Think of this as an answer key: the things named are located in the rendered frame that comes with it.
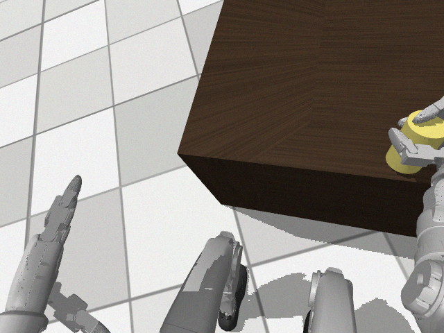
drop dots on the right robot arm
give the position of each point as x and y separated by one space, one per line
423 293

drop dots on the left robot arm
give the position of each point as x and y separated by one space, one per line
22 322

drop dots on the right robot hand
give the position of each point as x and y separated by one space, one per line
419 155

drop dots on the can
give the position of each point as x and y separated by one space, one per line
429 133

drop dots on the left robot hand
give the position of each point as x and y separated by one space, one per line
34 284

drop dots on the left robot foot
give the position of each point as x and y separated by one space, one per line
228 323

